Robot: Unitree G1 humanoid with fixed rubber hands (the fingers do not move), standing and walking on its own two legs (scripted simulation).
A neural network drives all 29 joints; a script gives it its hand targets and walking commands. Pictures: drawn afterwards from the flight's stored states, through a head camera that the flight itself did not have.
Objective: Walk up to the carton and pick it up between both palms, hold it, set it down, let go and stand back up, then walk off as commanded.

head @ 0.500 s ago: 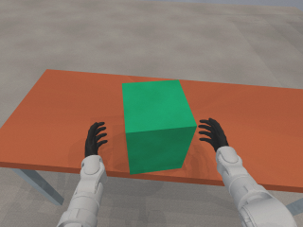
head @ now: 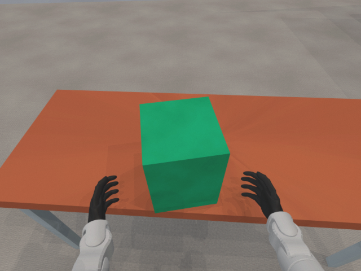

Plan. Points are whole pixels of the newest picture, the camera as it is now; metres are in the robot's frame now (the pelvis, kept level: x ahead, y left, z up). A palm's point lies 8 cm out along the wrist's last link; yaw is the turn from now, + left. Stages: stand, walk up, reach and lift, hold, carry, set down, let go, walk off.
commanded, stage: set down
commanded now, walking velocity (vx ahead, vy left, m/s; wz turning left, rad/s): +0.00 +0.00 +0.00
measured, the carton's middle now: (180, 157) +0.40 +0.06 +0.00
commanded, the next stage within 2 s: none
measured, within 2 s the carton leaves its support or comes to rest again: neither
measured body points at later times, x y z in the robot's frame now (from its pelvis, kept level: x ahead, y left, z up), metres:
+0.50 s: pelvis -0.01 +0.00 +0.00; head +0.00 +0.03 +0.45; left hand +0.21 +0.22 +0.01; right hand +0.27 -0.18 -0.01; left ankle +0.04 +0.16 -0.74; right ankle +0.00 -0.11 -0.74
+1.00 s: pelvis +0.00 +0.00 +0.00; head +0.03 +0.05 +0.45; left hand +0.20 +0.21 -0.02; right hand +0.23 -0.19 -0.01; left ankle +0.04 +0.16 -0.74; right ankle +0.00 -0.11 -0.74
